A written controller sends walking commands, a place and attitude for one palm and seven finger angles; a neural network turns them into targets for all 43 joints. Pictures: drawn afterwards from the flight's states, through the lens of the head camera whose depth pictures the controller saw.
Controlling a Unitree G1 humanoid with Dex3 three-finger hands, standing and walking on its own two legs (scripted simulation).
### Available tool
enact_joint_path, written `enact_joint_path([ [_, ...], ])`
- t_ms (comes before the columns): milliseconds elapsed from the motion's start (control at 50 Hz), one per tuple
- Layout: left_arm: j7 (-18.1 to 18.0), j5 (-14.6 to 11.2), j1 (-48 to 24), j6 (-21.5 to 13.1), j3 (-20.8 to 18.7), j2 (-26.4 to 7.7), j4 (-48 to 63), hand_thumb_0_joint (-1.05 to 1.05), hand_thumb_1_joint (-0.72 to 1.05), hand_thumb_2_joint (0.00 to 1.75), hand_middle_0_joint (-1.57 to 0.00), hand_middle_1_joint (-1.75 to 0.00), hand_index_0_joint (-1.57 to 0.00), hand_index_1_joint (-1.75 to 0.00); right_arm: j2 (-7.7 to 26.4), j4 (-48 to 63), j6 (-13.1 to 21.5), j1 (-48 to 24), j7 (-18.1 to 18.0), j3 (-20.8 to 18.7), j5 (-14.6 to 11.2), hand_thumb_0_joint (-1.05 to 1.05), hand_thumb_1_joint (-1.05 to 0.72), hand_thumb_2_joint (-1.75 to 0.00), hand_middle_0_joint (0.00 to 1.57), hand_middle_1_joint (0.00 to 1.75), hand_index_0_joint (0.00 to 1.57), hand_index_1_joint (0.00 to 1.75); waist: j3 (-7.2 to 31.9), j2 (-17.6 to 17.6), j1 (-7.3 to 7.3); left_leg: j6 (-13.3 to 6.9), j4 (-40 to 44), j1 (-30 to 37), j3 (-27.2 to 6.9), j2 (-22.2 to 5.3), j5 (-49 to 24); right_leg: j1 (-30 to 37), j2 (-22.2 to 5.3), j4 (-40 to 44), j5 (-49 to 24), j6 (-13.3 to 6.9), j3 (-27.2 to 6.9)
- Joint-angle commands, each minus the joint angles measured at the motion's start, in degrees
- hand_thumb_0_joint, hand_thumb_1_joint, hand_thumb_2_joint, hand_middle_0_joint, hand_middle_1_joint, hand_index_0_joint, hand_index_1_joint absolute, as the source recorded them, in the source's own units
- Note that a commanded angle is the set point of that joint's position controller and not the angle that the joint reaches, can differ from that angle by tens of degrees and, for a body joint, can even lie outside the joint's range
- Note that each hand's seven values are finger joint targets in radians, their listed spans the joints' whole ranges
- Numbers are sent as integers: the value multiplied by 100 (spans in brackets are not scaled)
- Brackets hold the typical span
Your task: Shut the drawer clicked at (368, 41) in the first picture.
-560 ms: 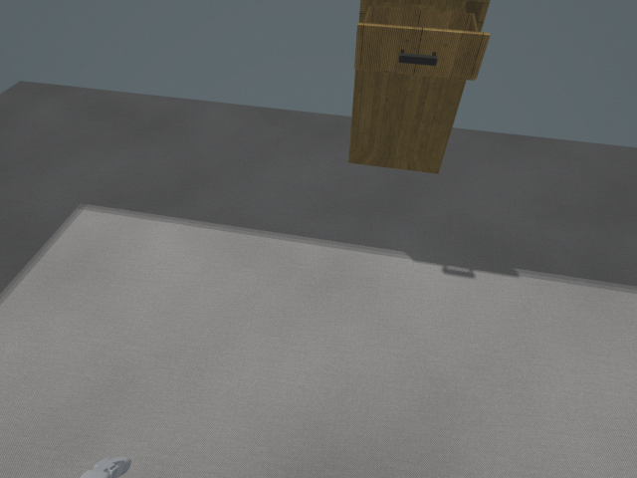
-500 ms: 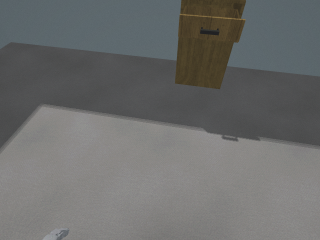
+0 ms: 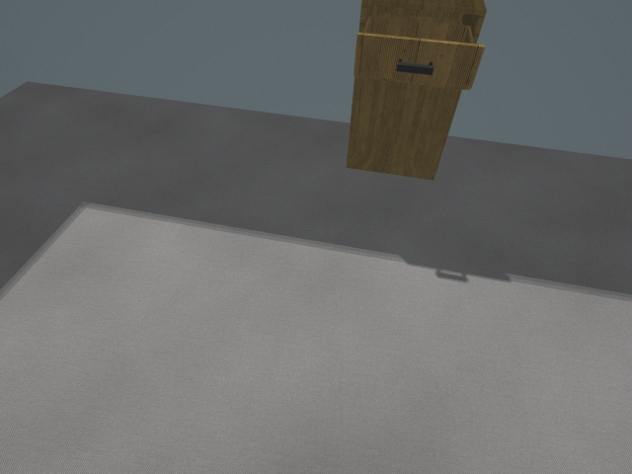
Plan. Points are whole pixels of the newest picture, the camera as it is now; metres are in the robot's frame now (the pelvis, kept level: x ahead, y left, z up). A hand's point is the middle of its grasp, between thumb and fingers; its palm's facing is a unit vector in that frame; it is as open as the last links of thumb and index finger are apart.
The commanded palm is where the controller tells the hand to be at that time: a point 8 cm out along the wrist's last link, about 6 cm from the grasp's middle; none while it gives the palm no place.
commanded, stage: stand and wait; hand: left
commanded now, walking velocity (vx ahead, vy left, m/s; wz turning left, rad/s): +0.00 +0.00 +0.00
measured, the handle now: (415, 65) +1.36 -0.25 -0.07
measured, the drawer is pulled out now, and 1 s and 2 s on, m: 0.30 0.30 0.30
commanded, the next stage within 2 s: look at it before walking up in 0.40 s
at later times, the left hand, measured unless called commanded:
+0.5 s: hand out of the picture +0.06 +0.25 -0.15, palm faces -0.03 -0.94 -0.33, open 7.4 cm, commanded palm none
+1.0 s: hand out of the picture +0.07 +0.25 -0.15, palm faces -0.04 -0.94 -0.33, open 7.4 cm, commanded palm none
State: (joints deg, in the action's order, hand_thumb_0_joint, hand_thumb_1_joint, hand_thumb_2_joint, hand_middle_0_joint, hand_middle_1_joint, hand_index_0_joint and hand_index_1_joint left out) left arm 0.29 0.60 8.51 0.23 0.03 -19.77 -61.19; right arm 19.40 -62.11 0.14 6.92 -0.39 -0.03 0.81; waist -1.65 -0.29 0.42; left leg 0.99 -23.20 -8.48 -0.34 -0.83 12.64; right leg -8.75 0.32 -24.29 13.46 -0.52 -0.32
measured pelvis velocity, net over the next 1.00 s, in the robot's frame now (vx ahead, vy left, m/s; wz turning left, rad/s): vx -0.01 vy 0.00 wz -0.01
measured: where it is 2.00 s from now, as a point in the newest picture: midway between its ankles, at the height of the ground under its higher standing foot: outside the picture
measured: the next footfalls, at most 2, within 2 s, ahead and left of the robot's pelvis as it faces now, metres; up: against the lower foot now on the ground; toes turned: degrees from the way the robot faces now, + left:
left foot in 1.80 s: +0.35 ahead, +0.07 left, +0.00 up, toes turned -12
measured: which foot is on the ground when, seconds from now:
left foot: down 0.00-1.00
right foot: down 0.00-1.00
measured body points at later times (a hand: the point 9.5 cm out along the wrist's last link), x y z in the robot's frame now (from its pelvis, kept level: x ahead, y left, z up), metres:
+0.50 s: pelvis -0.01 +0.00 +0.00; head -0.01 +0.00 +0.45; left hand +0.06 +0.30 -0.13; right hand +0.05 -0.29 -0.13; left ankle +0.00 +0.13 -0.74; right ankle +0.00 -0.11 -0.74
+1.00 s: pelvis -0.01 +0.00 +0.00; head +0.00 +0.01 +0.45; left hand +0.07 +0.30 -0.13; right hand +0.07 -0.29 -0.13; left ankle +0.00 +0.13 -0.74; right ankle +0.00 -0.11 -0.74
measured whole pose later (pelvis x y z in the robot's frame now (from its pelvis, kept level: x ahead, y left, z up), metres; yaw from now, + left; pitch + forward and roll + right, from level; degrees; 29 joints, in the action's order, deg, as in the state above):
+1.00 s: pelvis -0.01 +0.00 +0.00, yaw -1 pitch -2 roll +0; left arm 0.5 0.8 8.0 -0.2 0.4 -19.9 -62.4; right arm 19.4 -63.9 0.4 6.7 0.1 0.2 0.6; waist -1.9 -0.3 0.2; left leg 0.7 -20.9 -8.5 0.3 -0.9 10.7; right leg -8.8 0.3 -21.5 11.1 -0.2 -1.0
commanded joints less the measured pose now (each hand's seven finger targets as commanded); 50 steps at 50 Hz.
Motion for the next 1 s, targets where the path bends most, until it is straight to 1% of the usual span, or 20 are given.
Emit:
enact_joint_path([
  [0, -90, -14, -328, -161, -214, -1180, 344, 0, 90, 90, -20, -30, -20, -30, 1166, 362, 189, -336, -56, -222, -20, 0, -90, -90, 20, 30, 20, 30, 369, 30, -29, -260, 369, 58, -500, -555, -797, -9, -710, 513, -696, -160, -594],
  [60, -85, -12, -312, -160, -208, -1194, 302, 0, 90, 90, -20, -30, -20, -30, 1168, 314, 179, -320, -49, -215, -21, 0, -90, -90, 20, 30, 20, 30, 270, -19, -28, -248, 416, 16, -506, -547, -623, -87, -713, 596, -465, -162, -624],
  [140, -82, -11, -304, -157, -198, -1198, 263, 0, 90, 90, -20, -30, -20, -30, 1187, 257, 186, -255, -43, -204, -27, 0, -90, -90, 20, 30, 20, 30, 316, -17, -32, -253, 475, 0, -542, -564, -555, -57, -706, 614, -345, -150, -616],
  [160, -80, -12, -307, -155, -197, -1188, 250, 0, 90, 90, -20, -30, -20, -30, 1192, 249, 181, -277, -43, -210, -21, 0, -90, -90, 20, 30, 20, 30, 224, 2, -24, -247, 491, -18, -542, -553, -487, -134, -697, 646, -252, -151, -645],
  [220, -77, -2, -296, -149, -196, -1195, 250, 0, 90, 90, -20, -30, -20, -30, 1189, 223, 173, -242, -33, -206, -25, 0, -90, -90, 20, 30, 20, 30, 159, -25, -24, -250, 517, -85, -552, -546, -328, -194, -693, 699, -26, -149, -655],
  [260, -76, 1, -299, -150, -198, -1188, 242, 0, 90, 90, -20, -30, -20, -30, 1184, 208, 180, -204, -30, -208, -18, 0, -90, -90, 20, 30, 20, 30, 212, -52, -36, -250, 538, -82, -564, -546, -304, -182, -690, 698, 24, -146, -670],
  [280, -74, -2, -283, -150, -195, -1176, 235, 0, 90, 90, -20, -30, -20, -30, 1196, 210, 186, -221, -31, -207, -19, 0, -90, -90, 20, 30, 20, 30, 214, 16, -29, -253, 542, -58, -561, -549, -312, -199, -697, 703, 12, -145, -675],
  [320, -77, 1, -277, -160, -196, -1189, 240, 0, 90, 90, -20, -30, -20, -30, 1184, 202, 179, -205, -28, -211, -26, 0, -90, -90, 20, 30, 20, 30, 231, -67, -33, -247, 495, -52, -563, -542, -357, -206, -695, 717, -15, -152, -696],
  [400, -77, 0, -290, -161, -190, -1181, 244, 0, 90, 90, -20, -30, -20, -30, 1174, 187, 181, -198, -22, -213, -22, 0, -90, -90, 20, 30, 20, 30, 202, -3, -48, -238, 528, -52, -551, -551, -350, -232, -692, 714, -35, -144, -688],
  [500, -82, 1, -254, -178, -189, -1162, 232, 0, 90, 90, -20, -30, -20, -30, 1173, 178, 204, -206, -26, -213, -28, 0, -90, -90, 20, 30, 20, 30, 369, 28, -30, -249, 497, 34, -543, -588, -619, -92, -705, 637, -429, -142, -644],
  [540, -85, 2, -263, -176, -187, -1157, 229, 0, 90, 90, -20, -30, -20, -30, 1172, 182, 202, -214, -30, -213, -28, 0, -90, -90, 20, 30, 20, 30, 313, 35, -34, -243, 512, 28, -540, -595, -649, -112, -700, 626, -491, -140, -626],
  [580, -87, 2, -267, -179, -184, -1160, 226, 0, 90, 90, -20, -30, -20, -30, 1176, 178, 205, -214, -30, -213, -31, 0, -90, -90, 20, 30, 20, 30, 361, 41, -35, -249, 515, 63, -549, -602, -716, -62, -701, 613, -578, -137, -618],
  [620, -86, 5, -269, -179, -185, -1174, 227, 0, 90, 90, -20, -30, -20, -30, 1175, 188, 190, -228, -28, -214, -39, 0, -90, -90, 20, 30, 20, 30, 284, -5, -33, -242, 516, 37, -540, -594, -633, -107, -695, 654, -508, -134, -627],
  [680, -85, 3, -267, -177, -179, -1165, 218, 0, 90, 90, -20, -30, -20, -30, 1174, 176, 191, -249, -27, -212, -30, 0, -90, -90, 20, 30, 20, 30, 275, 50, -35, -238, 537, 59, -526, -589, -614, -115, -707, 679, -489, -136, -647],
  [760, -84, 7, -267, -178, -179, -1172, 229, 0, 90, 90, -20, -30, -20, -30, 1182, 184, 188, -257, -25, -211, -33, 0, -90, -90, 20, 30, 20, 30, 267, -9, -41, -242, 545, 92, -527, -594, -623, -131, -698, 691, -509, -131, -656],
  [780, -84, 6, -265, -179, -177, -1172, 228, 0, 90, 90, -20, -30, -20, -30, 1193, 177, 191, -245, -25, -211, -32, 0, -90, -90, 20, 30, 20, 30, 302, 38, -47, -240, 551, 109, -522, -600, -645, -110, -701, 683, -535, -131, -653],
  [860, -81, 10, -264, -180, -179, -1186, 229, 0, 90, 90, -20, -30, -20, -30, 1185, 194, 178, -278, -20, -212, -34, 0, -90, -90, 20, 30, 20, 30, 221, -8, -43, -236, 553, 79, -519, -583, -559, -157, -701, 737, -437, -129, -676],
  [920, -82, 10, -277, -179, -182, -1181, 234, 0, 90, 90, -20, -30, -20, -30, 1197, 181, 180, -253, -18, -215, -37, 0, -90, -90, 20, 30, 20, 30, 337, -22, -54, -237, 548, 128, -531, -595, -617, -96, -687, 699, -510, -128, -666],
  [960, -77, 6, -270, -176, -173, -1186, 228, 0, 90, 90, -20, -30, -20, -30, 1198, 186, 186, -287, -19, -210, -34, 0, -90, -90, 20, 30, 20, 30, 286, 72, -38, -238, 571, 98, -524, -600, -601, -108, -692, 694, -514, -121, -646],
  [980, -79, 8, -257, -181, -172, -1189, 223, 0, 90, 90, -20, -30, -20, -30, 1200, 174, 191, -283, -20, -207, -35, 0, -90, -90, 20, 30, 20, 30, 321, 0, -37, -246, 555, 129, -521, -611, -705, -74, -705, 685, -627, -124, -635],
])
